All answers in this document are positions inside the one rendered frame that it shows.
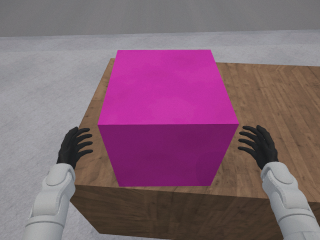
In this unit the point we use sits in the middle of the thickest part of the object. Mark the left robot forearm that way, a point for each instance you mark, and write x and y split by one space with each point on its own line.
48 214

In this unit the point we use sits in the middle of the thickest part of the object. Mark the pedestal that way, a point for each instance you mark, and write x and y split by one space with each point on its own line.
283 99

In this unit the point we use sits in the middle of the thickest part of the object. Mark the right robot forearm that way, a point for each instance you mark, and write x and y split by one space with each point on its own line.
290 206

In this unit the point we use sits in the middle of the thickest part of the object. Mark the right robot hand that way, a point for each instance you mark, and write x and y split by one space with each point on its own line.
264 146

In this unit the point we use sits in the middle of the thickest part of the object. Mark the left robot hand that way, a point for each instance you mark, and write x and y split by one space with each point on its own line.
69 151

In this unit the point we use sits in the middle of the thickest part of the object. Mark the carton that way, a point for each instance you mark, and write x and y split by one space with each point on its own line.
166 119

